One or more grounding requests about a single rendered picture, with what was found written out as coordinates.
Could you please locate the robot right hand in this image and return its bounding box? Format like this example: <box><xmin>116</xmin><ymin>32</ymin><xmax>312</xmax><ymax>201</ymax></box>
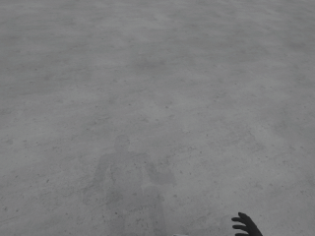
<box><xmin>231</xmin><ymin>212</ymin><xmax>263</xmax><ymax>236</ymax></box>

